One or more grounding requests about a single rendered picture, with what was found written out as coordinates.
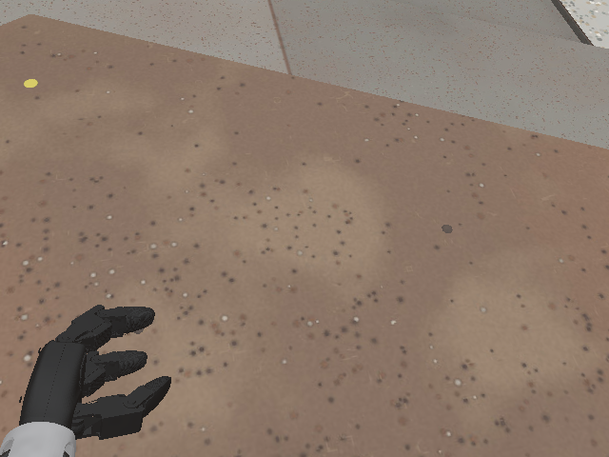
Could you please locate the robot left hand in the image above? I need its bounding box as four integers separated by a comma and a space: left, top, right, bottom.
19, 305, 171, 440

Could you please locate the robot left forearm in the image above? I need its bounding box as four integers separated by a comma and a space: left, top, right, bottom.
0, 422, 76, 457

